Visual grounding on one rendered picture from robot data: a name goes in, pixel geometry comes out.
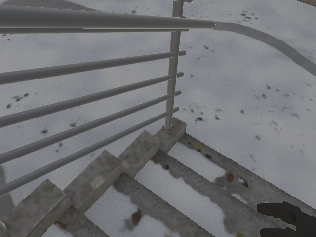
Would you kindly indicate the right robot hand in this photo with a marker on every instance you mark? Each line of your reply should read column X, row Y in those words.
column 304, row 223

